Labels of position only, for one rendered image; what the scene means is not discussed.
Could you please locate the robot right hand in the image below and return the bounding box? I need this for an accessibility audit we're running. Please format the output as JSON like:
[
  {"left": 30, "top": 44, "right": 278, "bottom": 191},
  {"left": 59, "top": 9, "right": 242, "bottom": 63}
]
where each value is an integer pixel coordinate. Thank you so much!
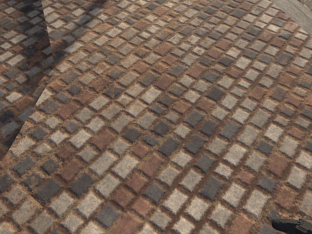
[{"left": 271, "top": 218, "right": 312, "bottom": 234}]

